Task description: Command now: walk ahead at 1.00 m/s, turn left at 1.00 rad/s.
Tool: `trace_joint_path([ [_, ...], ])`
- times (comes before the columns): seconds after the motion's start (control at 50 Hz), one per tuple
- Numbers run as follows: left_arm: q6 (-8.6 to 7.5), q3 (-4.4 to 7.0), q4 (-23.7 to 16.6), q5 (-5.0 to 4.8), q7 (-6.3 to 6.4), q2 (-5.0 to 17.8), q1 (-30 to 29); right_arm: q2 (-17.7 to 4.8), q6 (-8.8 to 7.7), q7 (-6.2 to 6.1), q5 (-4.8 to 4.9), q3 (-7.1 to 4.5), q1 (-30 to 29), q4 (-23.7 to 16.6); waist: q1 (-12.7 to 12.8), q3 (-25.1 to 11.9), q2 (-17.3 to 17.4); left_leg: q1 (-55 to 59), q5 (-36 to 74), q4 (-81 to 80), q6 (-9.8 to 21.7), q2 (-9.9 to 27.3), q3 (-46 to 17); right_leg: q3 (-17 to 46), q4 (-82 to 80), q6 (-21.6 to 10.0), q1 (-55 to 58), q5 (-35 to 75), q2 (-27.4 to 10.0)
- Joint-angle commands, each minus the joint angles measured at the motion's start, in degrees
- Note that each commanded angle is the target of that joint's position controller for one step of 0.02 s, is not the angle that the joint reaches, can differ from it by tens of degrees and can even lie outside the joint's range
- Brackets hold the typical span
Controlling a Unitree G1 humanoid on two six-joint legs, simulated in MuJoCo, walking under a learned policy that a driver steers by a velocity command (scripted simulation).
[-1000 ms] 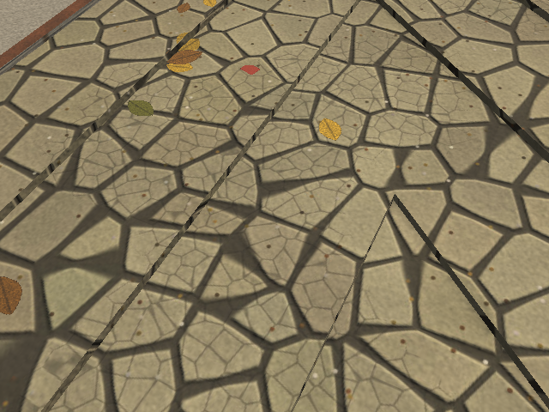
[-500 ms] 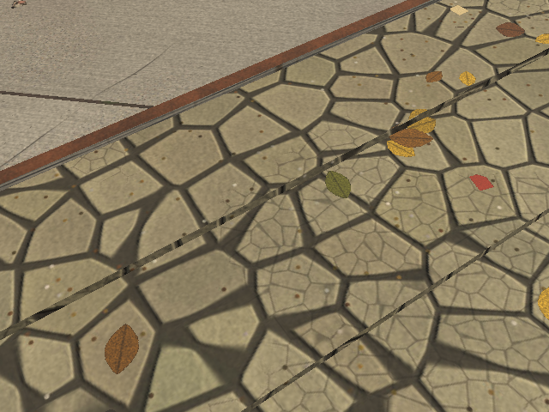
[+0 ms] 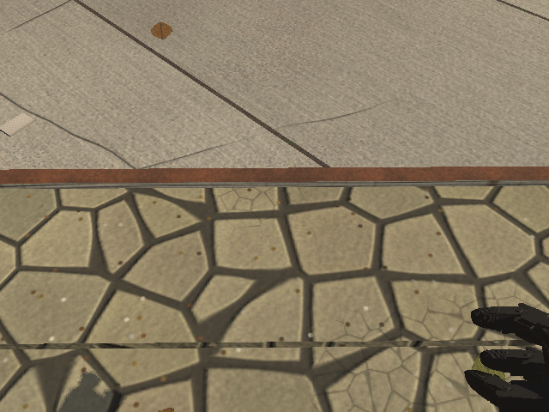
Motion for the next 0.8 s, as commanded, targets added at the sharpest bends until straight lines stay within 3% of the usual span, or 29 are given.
trace_joint_path([
  [0.02, -1.2, 0.55, -4.3, -0.14, 0.53, 6.6, -6.4, 0.5, -0.54, 1.05, 0.12, 1.47, -5.2, -4.5, -5.1, 8.1, -4.3, 11.5, -2.3, -13.0, 3.2, -2.7, 9.3, -2.2, -6.5, -3.7, -11.6, 60.0, -10.7],
  [0.04, -1.02, 1.1, -4.2, -0.37, 0.9, 8.7, -5.5, 0.0, -0.71, 1.03, -0.21, 1.14, -3.0, -3.4, -6.6, 5.3, -6.2, 17.3, -2.8, -14.4, 4.0, -5.2, 11.3, -2.8, -1.8, -3.9, -10.0, 76.3, -11.4],
  [0.06, -0.42, 1.82, -5.1, -0.43, 1.26, 11.3, -6.4, -1.8, -0.73, 0.67, 0.15, 0.27, 2.9, -1.7, -10.1, 0.7, -8.5, 23.9, -4.9, -15.8, 4.6, -7.4, 11.2, -2.3, 5.6, -4.1, -8.4, 86.2, -12.6],
  [0.08, 0.42, 2.57, -6.3, -0.48, 1.36, 13.7, -8.6, -4.1, -0.92, 0.19, 0.52, -1.01, 14.1, 1.2, -15.5, -5.7, -10.3, 34.4, -6.1, -16.8, 5.9, -9.2, 9.3, -1.1, 18.5, -5.0, -8.2, 92.0, -14.4],
  [0.1, 1.22, 3.26, -8.4, -1.0, 0.96, 15.2, -12.1, -6.9, -1.4, -0.77, 0.97, -2.98, 28.2, 5.6, -21.0, -12.4, -10.5, 50.3, -7.7, -21.1, 7.9, -11.0, 5.1, 1.1, 36.6, -5.6, -14.2, 88.1, -15.0],
  [0.12, 1.56, 3.0, -8.9, -0.9, 0.15, 11.6, -11.6, -10.2, -1.48, -1.91, 1.62, -5.04, 28.0, 7.2, -18.5, -11.3, -2.3, 60.6, -8.3, -31.0, 10.7, -7.6, -5.9, 2.0, 58.5, -3.8, -27.9, 37.7, -7.1],
  [0.14, 0.9, 1.0, -15.4, -0.76, -0.94, 4.0, -10.4, -16.4, -0.42, -2.47, 0.8, -6.2, 20.0, 5.0, -9.1, -12.3, 13.5, 69.1, -9.3, -42.6, 16.8, 5.4, -37.2, 5.8, 79.8, -0.9, -50.6, -3.6, 3.4],
  [0.16, -0.91, 1.18, -19.5, -0.28, -1.4, 7.7, -15.2, -16.4, 0.11, -3.2, 0.32, -6.73, 23.2, 2.9, -12.0, -19.0, 5.0, 71.5, -18.3, -52.2, 19.7, 8.9, -51.8, 18.8, 82.1, -1.7, -56.8, 1.4, 2.1],
  [0.18, -1.67, 0.72, -19.7, -0.72, -1.39, 6.8, -17.7, -14.5, -0.39, -3.85, 0.4, -6.54, 23.4, 5.1, -10.3, -11.7, -1.0, 65.5, -19.3, -56.5, 18.1, 9.9, -52.2, 20.1, 78.4, -1.9, -59.0, 3.5, -0.4],
  [0.2, -1.84, 0.1, -19.1, -0.57, -0.86, 5.8, -17.8, -11.5, -1.35, -4.37, 0.36, -5.85, 23.4, 6.8, -7.3, -3.0, -6.3, 55.3, -12.1, -57.1, 16.1, 8.1, -47.4, 19.3, 73.9, -1.6, -57.5, 3.9, -2.3],
  [0.24, 0.25, -0.87, -18.7, 1.2, -0.26, 4.0, -16.3, -8.9, -3.61, -5.2, 0.57, -4.76, 19.7, 7.6, -1.9, 0.9, -7.9, 41.4, -0.3, -55.8, 14.9, 2.3, -35.6, 19.5, 68.4, -0.2, -51.4, 0.0, -5.0],
  [0.26, 1.76, -0.94, -18.1, 1.67, -0.11, 4.0, -15.5, -7.3, -4.37, -4.95, 1.06, -3.99, 19.1, 7.8, -0.8, 1.6, -8.0, 36.7, 2.2, -56.2, 14.6, 0.7, -31.6, 18.8, 64.2, 0.5, -49.2, -3.0, -6.2],
  [0.3, 2.97, -1.35, -20.6, 1.42, -0.25, 3.6, -21.7, -6.5, -5.74, -4.4, 1.04, -3.38, 20.1, 8.6, -1.6, 4.5, -7.3, 29.7, 4.7, -59.4, 14.0, -2.0, -27.7, 16.7, 53.1, 1.2, -47.0, -3.3, -6.9],
  [0.34, 2.75, -2.47, -23.5, 0.43, -0.95, 1.3, -29.6, -6.8, -6.29, -4.31, 0.83, -3.59, 20.7, 9.6, -3.5, 5.9, -5.8, 26.6, 11.2, -61.0, 11.9, -4.9, -24.6, 14.8, 41.3, 1.2, -42.3, 8.4, -5.6],
  [0.38, 2.79, -3.2, -23.9, -0.26, -1.35, 0.4, -32.1, -8.0, -6.14, -3.92, 1.29, -4.25, 22.4, 10.5, -5.4, 3.3, -3.4, 30.3, 19.5, -59.8, 9.6, -5.6, -23.8, 14.4, 31.2, 0.3, -37.9, 17.9, -3.2],
  [0.42, 2.88, -3.48, -24.1, -1.2, -1.32, 0.3, -34.3, -9.0, -6.02, -3.51, 1.91, -4.6, 24.2, 11.4, -7.1, 1.5, -2.2, 34.0, 28.5, -60.0, 8.0, -4.0, -24.7, 12.1, 23.6, -0.6, -31.3, 20.3, 0.2],
  [0.44, 2.72, -2.89, -23.4, -1.39, -0.95, 1.7, -32.2, -9.7, -6.18, -3.27, 1.97, -4.74, 24.2, 11.6, -6.2, -0.8, -1.2, 35.4, 39.1, -55.7, 6.9, -3.1, -24.8, 11.5, 23.1, -1.7, -25.5, 18.9, 2.2],
  [0.46, 2.49, -1.74, -21.7, -1.27, -0.28, 4.5, -26.3, -10.8, -6.44, -3.3, 1.99, -4.97, 23.9, 11.8, -3.3, -5.3, -1.1, 36.9, 49.4, -47.9, 5.0, -3.2, -24.4, 12.3, 22.9, -2.8, -17.7, 15.3, 3.9],
  [0.48, 2.2, -0.2, -19.3, -1.34, 0.45, 7.4, -15.5, -12.7, -6.64, -3.1, 2.05, -5.32, 21.2, 11.3, 3.5, -11.0, -1.5, 34.5, 50.3, -35.3, 2.9, -4.1, -23.9, 13.9, 19.9, -3.8, -5.2, 12.6, 3.8],
  [0.5, 1.88, 1.96, -16.5, -0.74, 1.53, 11.5, -2.5, -11.1, -7.41, -2.89, 1.67, -4.93, 18.2, 10.1, 10.1, -17.8, -3.2, 28.2, 41.3, -19.6, 1.4, -6.7, -21.3, 17.9, 19.8, -5.0, 9.3, 4.8, -1.5],
  [0.52, 1.53, 3.61, -15.7, 1.24, 2.04, 16.7, 2.0, -2.6, -7.79, -3.11, 3.18, -2.87, 19.8, 6.6, 8.3, -25.9, -19.0, 14.9, -0.7, 0.7, -0.4, -12.4, -14.9, 45.3, 9.5, -9.5, 20.7, -19.6, -20.4],
  [0.54, 1.8, 3.68, -16.6, 0.97, 1.65, 15.2, -6.6, -4.1, -7.13, -3.32, 2.47, -2.01, 21.0, 5.6, 3.2, -25.9, -25.1, 9.8, -9.8, 8.7, 0.0, -9.7, -12.1, 63.3, 0.8, -11.5, 15.7, -27.2, -24.0],
  [0.56, 2.1, 2.54, -17.8, 0.34, 1.6, 9.0, -13.9, -6.1, -6.04, -3.35, 1.0, -2.36, 19.1, 6.9, 1.4, -15.9, -16.5, 7.4, -5.2, 8.9, 0.2, -5.1, -10.7, 56.0, 1.8, -11.3, 6.9, -28.9, -22.0],
  [0.58, 2.14, 1.75, -16.6, -0.07, 1.26, 5.6, -15.0, -6.3, -5.12, -2.68, -0.09, -2.31, 16.7, 7.1, 1.1, -9.9, -8.5, 7.3, -4.0, 7.7, 0.0, -2.9, -9.2, 48.4, 2.5, -11.1, 0.1, -20.9, -20.2],
  [0.6, 1.93, 1.55, -15.0, 0.05, 1.15, 4.8, -14.2, -5.1, -4.36, -1.92, -0.52, -2.24, 14.7, 6.5, 0.4, -5.9, -5.2, 7.4, -4.9, 6.1, -0.2, -1.4, -8.8, 42.6, 1.4, -10.1, -4.8, -14.1, -18.8],
  [0.64, 0.82, 1.26, -11.0, 0.01, 0.87, 3.7, -12.4, -1.8, -2.72, -0.43, -0.42, -1.44, 12.3, 4.0, -2.1, -0.2, -6.1, 7.3, -6.6, 4.6, -1.1, 1.2, -9.1, 33.0, -1.6, -9.0, -12.1, -6.4, -18.2],
  [0.68, -0.62, 0.93, -8.4, -0.86, 0.08, 2.7, -11.3, 0.2, -1.91, 0.18, -0.45, -0.63, 8.7, 1.0, -3.8, 2.4, -7.0, 5.4, -4.7, 2.6, -1.4, 2.8, -10.7, 27.5, -5.7, -8.9, -14.7, 0.0, -18.4],
  [0.74, -1.78, 1.52, -8.0, -0.75, -0.57, 5.8, -14.9, -1.2, -1.44, 0.91, -0.08, -0.07, 6.4, -1.1, -7.1, 5.3, -7.4, 8.0, 1.5, -9.7, -2.3, 2.8, -9.8, 14.8, -11.9, -8.8, -19.5, 8.2, -15.7],
  [0.8, -1.7, 1.85, -5.6, -1.08, -0.72, 7.2, -11.2, -1.2, -1.93, 2.08, -0.4, 0.49, 1.3, -1.2, -5.1, 7.4, -4.7, 18.9, 7.3, -23.5, 0.2, -0.2, -0.8, 4.3, -17.4, -7.8, -20.4, 16.8, -12.3],
])
Velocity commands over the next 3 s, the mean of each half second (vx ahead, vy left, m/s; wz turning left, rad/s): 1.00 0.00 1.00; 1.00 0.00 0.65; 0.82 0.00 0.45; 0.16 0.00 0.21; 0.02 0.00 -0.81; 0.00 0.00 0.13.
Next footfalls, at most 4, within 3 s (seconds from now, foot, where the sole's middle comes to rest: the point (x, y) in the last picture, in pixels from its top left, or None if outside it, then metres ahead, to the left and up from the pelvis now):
0.12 left None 0.29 0.04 -0.73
0.50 right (307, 297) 0.75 0.01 -0.70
0.92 left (139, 251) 0.86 0.47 -0.70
1.34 right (95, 133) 1.28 0.71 -0.66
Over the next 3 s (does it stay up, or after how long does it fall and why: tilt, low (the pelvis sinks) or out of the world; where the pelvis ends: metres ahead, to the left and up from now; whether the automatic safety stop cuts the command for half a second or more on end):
stays up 1.20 0.83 0.11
